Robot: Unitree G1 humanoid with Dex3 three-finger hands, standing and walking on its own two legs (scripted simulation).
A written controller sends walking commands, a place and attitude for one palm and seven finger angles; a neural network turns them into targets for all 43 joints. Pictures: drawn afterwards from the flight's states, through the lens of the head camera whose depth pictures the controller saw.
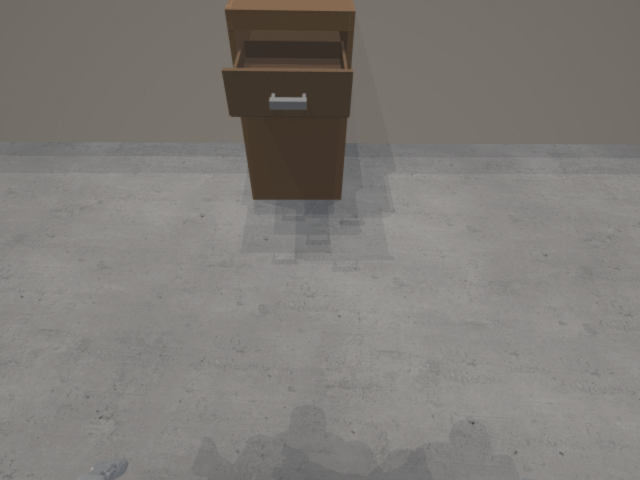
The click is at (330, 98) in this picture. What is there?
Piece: drawer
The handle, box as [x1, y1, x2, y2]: [269, 93, 306, 109]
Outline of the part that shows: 269,98 270,109 306,109 305,93 302,93 301,97 275,97 274,93 272,93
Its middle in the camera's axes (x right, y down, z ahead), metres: -0.10 -0.40 +1.12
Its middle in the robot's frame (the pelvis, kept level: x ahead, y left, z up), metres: +1.10 +0.15 -0.08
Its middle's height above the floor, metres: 0.69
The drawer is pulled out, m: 0.30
